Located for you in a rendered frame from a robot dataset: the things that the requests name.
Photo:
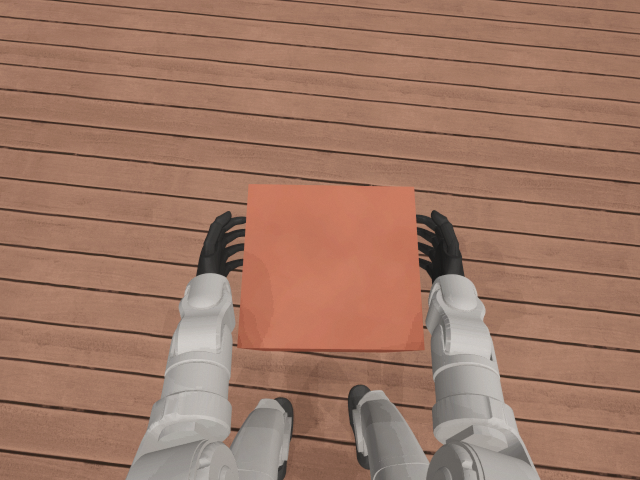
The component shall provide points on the robot left foot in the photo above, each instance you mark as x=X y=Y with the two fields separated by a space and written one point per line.
x=287 y=406

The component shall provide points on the right robot upper arm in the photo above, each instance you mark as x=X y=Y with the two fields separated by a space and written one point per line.
x=463 y=461

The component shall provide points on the robot right forearm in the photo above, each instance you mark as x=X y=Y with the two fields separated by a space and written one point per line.
x=469 y=400

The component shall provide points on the robot left thigh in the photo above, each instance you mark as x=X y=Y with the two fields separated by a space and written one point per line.
x=261 y=444

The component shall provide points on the left robot upper arm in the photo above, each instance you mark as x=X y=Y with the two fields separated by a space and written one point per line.
x=206 y=459

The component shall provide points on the robot right hand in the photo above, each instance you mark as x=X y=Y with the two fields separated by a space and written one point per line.
x=445 y=254

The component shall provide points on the carton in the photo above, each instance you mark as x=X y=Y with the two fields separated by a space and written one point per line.
x=330 y=268

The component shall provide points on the robot left forearm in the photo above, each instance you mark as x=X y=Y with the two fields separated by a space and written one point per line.
x=194 y=401

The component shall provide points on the robot left hand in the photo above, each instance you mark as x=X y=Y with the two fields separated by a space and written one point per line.
x=214 y=255

